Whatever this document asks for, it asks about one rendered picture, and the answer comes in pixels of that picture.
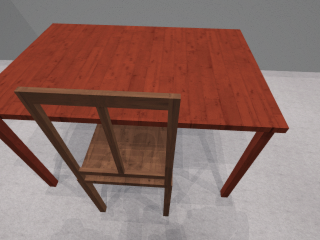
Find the chair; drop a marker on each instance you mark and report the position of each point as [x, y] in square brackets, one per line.
[126, 155]

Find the table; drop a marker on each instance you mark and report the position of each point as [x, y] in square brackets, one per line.
[220, 84]

